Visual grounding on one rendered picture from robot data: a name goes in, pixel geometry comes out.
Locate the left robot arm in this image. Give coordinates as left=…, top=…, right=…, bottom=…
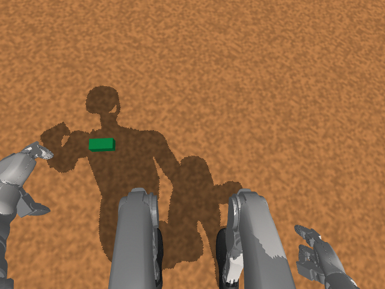
left=0, top=183, right=21, bottom=289

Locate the right robot foot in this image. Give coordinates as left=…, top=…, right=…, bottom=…
left=216, top=228, right=239, bottom=289

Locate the left robot hand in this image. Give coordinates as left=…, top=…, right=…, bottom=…
left=0, top=141, right=54, bottom=218

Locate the right robot hand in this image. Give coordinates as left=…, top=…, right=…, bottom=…
left=294, top=225, right=346, bottom=284

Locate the right robot arm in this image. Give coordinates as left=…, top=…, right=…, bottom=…
left=324, top=273, right=360, bottom=289

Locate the small box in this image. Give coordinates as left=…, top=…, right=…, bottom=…
left=88, top=138, right=116, bottom=152

